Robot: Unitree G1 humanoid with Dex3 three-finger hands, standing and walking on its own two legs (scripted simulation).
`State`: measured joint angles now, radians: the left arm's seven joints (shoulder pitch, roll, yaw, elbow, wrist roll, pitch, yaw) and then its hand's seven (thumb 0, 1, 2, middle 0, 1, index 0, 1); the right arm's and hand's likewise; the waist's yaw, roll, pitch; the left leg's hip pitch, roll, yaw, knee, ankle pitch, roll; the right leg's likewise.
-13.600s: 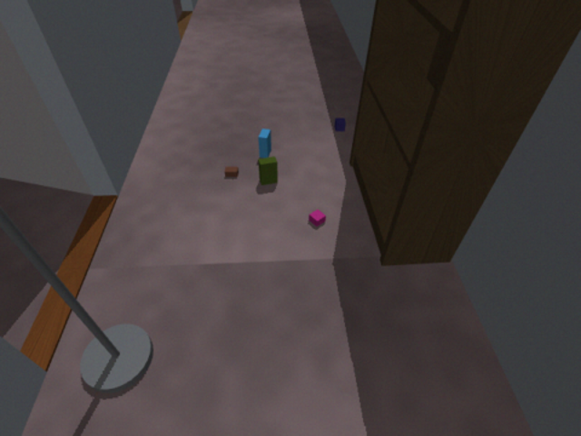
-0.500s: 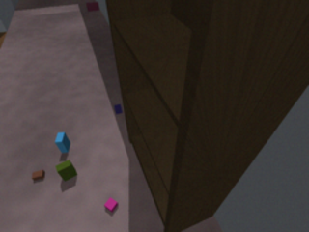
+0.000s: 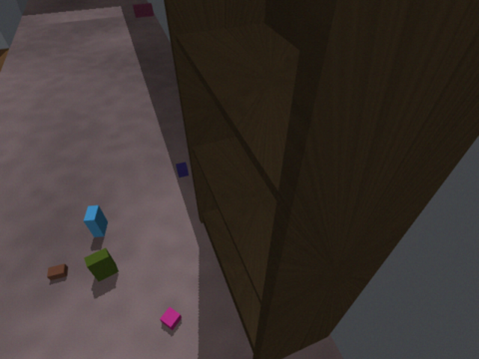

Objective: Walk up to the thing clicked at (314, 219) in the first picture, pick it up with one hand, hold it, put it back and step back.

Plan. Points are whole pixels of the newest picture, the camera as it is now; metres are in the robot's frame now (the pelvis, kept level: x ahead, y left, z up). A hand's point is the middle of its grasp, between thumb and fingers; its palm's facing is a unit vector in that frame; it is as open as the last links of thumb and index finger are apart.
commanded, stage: stand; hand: left
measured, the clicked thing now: (170, 318) +0.47 +0.29 -0.76
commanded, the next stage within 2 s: walk up in 0.68 s
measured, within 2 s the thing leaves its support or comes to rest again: neither
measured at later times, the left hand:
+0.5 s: hand out of the picture +0.07 +0.26 -0.16, palm faces -0.01 -0.94 -0.35, open 7.4 cm
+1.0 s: hand out of the picture +0.09 +0.29 -0.17, palm faces -0.02 -0.93 -0.36, open 7.4 cm
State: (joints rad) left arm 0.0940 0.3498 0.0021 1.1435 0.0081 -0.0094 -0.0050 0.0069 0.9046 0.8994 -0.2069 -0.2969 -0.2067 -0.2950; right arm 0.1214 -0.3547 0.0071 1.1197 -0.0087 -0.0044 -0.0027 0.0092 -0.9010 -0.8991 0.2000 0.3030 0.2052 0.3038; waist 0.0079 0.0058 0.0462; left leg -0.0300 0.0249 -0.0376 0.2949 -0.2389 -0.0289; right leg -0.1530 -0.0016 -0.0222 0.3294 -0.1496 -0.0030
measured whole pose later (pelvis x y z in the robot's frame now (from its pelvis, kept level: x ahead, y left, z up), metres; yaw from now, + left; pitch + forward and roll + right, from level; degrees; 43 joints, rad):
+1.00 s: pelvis +0.02 +0.02 -0.01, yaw -2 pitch -2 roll +0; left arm 0.17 0.38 0.03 1.06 0.01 -0.01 -0.01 0.01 0.90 0.90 -0.21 -0.30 -0.21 -0.29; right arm 0.22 -0.35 -0.03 1.03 -0.02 0.00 0.01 0.01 -0.90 -0.90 0.20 0.30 0.21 0.30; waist 0.02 -0.01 0.07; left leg -0.03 0.00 0.00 0.42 -0.35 0.01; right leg -0.18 -0.02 0.02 0.48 -0.26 0.02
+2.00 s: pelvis +0.05 +0.03 +0.00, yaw -2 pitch -2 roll +0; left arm 0.06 0.33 0.03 1.11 0.01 0.01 -0.02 0.01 0.90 0.90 -0.21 -0.30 -0.21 -0.30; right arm 0.10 -0.36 -0.01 1.09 -0.01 -0.02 -0.01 0.01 -0.90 -0.90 0.20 0.30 0.21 0.30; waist 0.00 -0.01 0.06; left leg -0.02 0.02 0.02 0.30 -0.23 -0.02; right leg -0.13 0.02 -0.01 0.33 -0.15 -0.02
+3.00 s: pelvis -0.01 -0.01 -0.03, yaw -3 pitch -3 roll -1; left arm 0.21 0.36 0.06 0.95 0.04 -0.01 0.00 0.01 0.91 0.90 -0.21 -0.30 -0.21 -0.29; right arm 0.13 -0.44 -0.07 0.89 -0.05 0.07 0.00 0.01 -0.90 -0.90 0.20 0.30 0.21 0.30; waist 0.02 0.06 0.13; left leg -0.40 0.03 -0.13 0.98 -0.52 0.01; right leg -0.26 0.04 0.03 0.67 -0.35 -0.01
